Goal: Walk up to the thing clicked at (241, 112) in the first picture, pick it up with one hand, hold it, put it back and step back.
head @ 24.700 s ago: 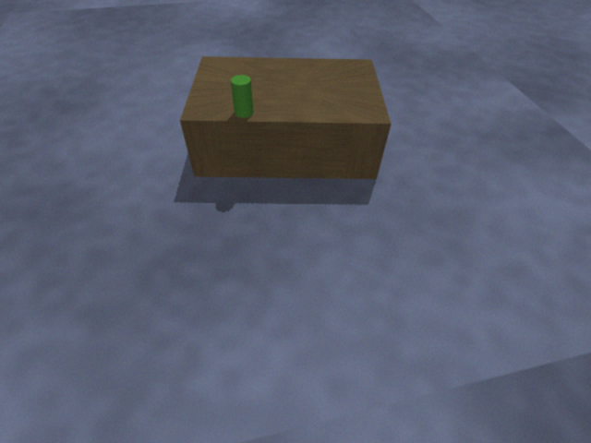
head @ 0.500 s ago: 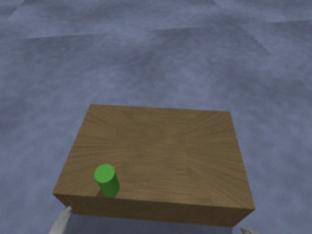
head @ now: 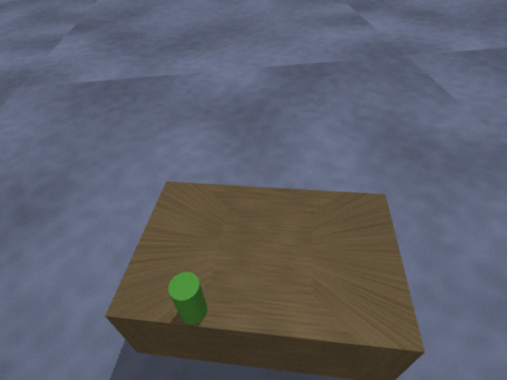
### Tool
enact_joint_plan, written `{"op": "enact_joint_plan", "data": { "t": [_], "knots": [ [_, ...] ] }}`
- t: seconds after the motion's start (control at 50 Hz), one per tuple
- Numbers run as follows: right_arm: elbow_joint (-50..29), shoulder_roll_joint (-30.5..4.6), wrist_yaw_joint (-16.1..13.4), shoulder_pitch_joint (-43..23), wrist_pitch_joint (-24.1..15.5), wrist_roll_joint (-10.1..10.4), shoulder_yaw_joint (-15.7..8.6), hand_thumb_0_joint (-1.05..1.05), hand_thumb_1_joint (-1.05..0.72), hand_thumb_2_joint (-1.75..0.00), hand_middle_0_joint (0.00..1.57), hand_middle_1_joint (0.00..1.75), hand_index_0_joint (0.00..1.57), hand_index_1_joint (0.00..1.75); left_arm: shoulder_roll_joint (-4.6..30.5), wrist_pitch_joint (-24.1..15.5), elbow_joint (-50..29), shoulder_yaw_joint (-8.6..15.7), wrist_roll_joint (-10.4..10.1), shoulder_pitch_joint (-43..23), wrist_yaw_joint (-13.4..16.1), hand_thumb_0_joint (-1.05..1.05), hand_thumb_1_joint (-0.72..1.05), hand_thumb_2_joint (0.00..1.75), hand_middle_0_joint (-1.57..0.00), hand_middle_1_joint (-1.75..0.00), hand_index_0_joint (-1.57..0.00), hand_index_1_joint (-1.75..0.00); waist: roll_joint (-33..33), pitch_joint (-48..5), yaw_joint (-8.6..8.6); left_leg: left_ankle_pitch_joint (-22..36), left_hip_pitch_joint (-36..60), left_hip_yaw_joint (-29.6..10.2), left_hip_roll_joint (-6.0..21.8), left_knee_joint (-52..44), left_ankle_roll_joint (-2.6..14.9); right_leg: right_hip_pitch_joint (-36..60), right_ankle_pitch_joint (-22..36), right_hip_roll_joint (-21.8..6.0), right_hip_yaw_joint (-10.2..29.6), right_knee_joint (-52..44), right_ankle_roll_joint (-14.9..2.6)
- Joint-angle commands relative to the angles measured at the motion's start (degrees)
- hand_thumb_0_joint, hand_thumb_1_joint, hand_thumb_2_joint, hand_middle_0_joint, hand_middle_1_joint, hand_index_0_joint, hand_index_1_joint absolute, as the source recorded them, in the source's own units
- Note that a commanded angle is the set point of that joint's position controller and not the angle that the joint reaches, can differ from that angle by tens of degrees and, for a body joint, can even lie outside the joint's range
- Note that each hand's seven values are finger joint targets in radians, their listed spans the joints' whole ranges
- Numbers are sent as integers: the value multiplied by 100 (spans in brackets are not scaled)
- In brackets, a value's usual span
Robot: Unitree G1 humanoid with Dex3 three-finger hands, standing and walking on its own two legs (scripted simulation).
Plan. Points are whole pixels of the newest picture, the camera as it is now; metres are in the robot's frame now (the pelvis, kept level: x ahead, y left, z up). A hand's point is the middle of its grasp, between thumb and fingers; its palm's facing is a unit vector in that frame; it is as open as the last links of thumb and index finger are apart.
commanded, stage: home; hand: left
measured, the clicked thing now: (189, 298) +0.43 +0.22 -0.37
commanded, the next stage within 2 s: stand in 0.92 s
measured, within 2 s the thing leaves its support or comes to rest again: neither
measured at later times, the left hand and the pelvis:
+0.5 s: hand out of the picture +0.05 +0.25 -0.15, palm faces -0.01 -0.93 -0.37, open 17.4 cm; pelvis +0.00 +0.00 +0.00, yaw +0 degrees
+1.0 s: hand out of the picture +0.10 +0.26 -0.14, palm faces -0.01 -0.93 -0.37, open 17.4 cm; pelvis +0.02 +0.01 +0.00, yaw -1 degrees
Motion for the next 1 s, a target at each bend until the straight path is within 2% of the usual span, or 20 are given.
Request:
{"op": "enact_joint_plan", "data": {
  "t": [0.0, 0.14, 0.18, 0.22, 0.24, 0.28, 0.36, 0.4, 0.44, 0.52, 0.56, 0.66, 0.72, 0.76, 0.84, 0.88, 0.92, 0.98],
  "knots": [
    [-257, -1014, -74, -104, -99, 29, -224, 0, -90, -90, 20, 30, 20, 30, 1347, -117, -147, 266, 0, -349, 49, 0, -56, 5, -5, -5, -5, -5, -388, 243, 10, 3, -738, -334, 387, -621, 219, 190, -597, -463, 738, -811, 4],
    [-138, -999, -68, -29, -89, 29, -176, 0, -90, -90, 20, 30, 20, 30, 1366, -97, 19, 271, -11, -446, 14, 0, -58, 4, -5, -5, -5, -5, -408, 225, -10, -274, -817, -292, 345, -554, 225, 36, -1160, -528, 866, -979, -2],
    [-109, -1024, -76, -24, -102, 22, -161, 0, -90, -90, 20, 30, 20, 30, 1365, -82, 47, 278, -21, -470, -4, 0, -54, 6, -5, -5, -5, -5, -257, 190, 10, -348, -916, -345, 384, -645, 221, 121, -992, -489, 819, -862, -8],
    [-115, -1072, -71, -142, -113, 38, -162, 0, -90, -90, 20, 30, 20, 30, 1324, -83, 113, 255, -16, -347, -13, 0, -54, 6, -5, -5, -5, -5, -281, 215, 64, -372, -928, -346, 355, -602, 220, 59, -1078, -494, 825, -900, 6],
    [-91, -1052, -79, -63, -118, 36, -152, 0, -90, -90, 20, 30, 20, 30, 1362, -81, 120, 276, -20, -425, -13, 0, -55, 5, -5, -5, -5, -5, -315, 186, 14, -358, -959, -363, 377, -615, 224, 119, -1007, -499, 837, -863, -3],
    [-52, -1045, -75, -38, -125, 35, -138, 0, -90, -90, 20, 30, 20, 30, 1370, -66, 134, 276, -25, -443, -24, 0, -55, 5, -5, -5, -5, -5, -328, 191, 28, -371, -924, -347, 356, -590, 209, 25, -1174, -521, 877, -889, -13],
    [-39, -1085, -83, -105, -159, 49, -136, 0, -90, -90, 20, 30, 20, 30, 1328, -100, 159, 270, -57, -462, -22, 0, -55, 5, -5, -5, -5, -5, -311, -6, 39, 115, -784, -349, 421, -534, 237, 266, -632, -546, 854, -820, -36],
    [-2, -1100, -81, -137, -164, 58, -120, 0, -90, -90, 20, 30, 20, 30, 1301, -104, 194, 256, -57, -457, -29, 0, -54, 6, -5, -5, -5, -5, -357, 121, 46, 101, -789, -336, 392, -543, 237, 159, -708, -518, 830, -852, -14],
    [30, -1114, -94, -95, -180, 66, -116, 0, -90, -90, 20, 30, 20, 30, 1326, -106, 180, 266, -76, -508, -34, 0, -53, 6, -5, -6, -5, -6, -285, -21, 16, 346, -673, -359, 466, -564, 241, 295, -345, -543, 821, -756, -60],
    [60, -1205, -101, -243, -186, 78, -127, 0, -90, -90, 20, 30, 20, 30, 1265, -101, 251, 255, -83, -458, -40, 0, -55, 5, -5, -5, -5, -5, -257, -8, 52, 332, -679, -363, 467, -607, 247, 395, -118, -488, 738, -722, -23],
    [75, -1175, -103, -230, -185, 88, -111, 0, -90, -90, 20, 30, 20, 30, 1293, -105, 231, 264, -80, -539, -48, 0, -54, 6, -5, -6, -5, -6, -299, 57, 13, 377, -713, -370, 471, -657, 231, 402, -58, -472, 717, -706, -15],
    [121, -1214, -109, -380, -213, 82, -110, 0, -90, -90, 20, 30, 20, 30, 1247, -105, 227, 263, -94, -588, -49, 0, -54, 6, -5, -6, -5, -6, -254, -31, 45, 678, -570, -366, 524, -706, 219, 497, 332, -501, 696, -651, -21],
    [127, -1212, -109, -456, -214, 93, -123, 0, -90, -90, 20, 30, 20, 30, 1266, -117, 215, 265, -86, -660, -46, 0, -56, 5, -5, -5, -5, -5, -309, -83, 1, 800, -456, -333, 530, -709, 210, 504, 483, -506, 685, -696, -17],
    [135, -1258, -115, -482, -229, 95, -137, 0, -90, -90, 20, 30, 20, 30, 1247, -136, 186, 266, -88, -686, -39, 0, -56, 5, -5, -5, -5, -5, -283, -230, -21, 1147, -318, -319, 576, -663, 221, 608, 1023, -546, 683, -642, -42],
    [154, -1272, -112, -561, -235, 95, -140, 0, -90, -90, 20, 30, 20, 30, 1256, -142, 171, 271, -99, -705, -31, 0, -57, 4, -5, -5, -5, -5, -291, -317, -17, 1404, -210, -294, 601, -680, 209, 716, 1319, -566, 644, -604, -30],
    [166, -1275, -105, -625, -234, 100, -143, 0, -90, -90, 20, 30, 20, 30, 1214, -137, 179, 261, -100, -724, -31, 0, -57, 4, -5, -5, -5, -5, -324, -298, -14, 1398, -157, -292, 611, -700, 195, 699, 1274, -554, 628, -626, -22],
    [183, -1243, -107, -576, -228, 105, -135, 0, -90, -90, 20, 30, 20, 30, 1278, -144, 160, 276, -98, -746, -26, 0, -56, 5, -5, -5, -5, -5, -352, -354, -40, 1589, -159, -267, 613, -706, 186, 772, 1536, -571, 622, -593, -33],
    [197, -1248, -108, -652, -228, 98, -127, 0, -90, -90, 20, 30, 20, 30, 1274, -129, 176, 287, -99, -775, -33, 0, -56, 5, -5, -5, -5, -5, -304, -254, -17, 1319, -247, -269, 605, -810, 173, 779, 1222, -565, 629, -638, -6]
  ]
}}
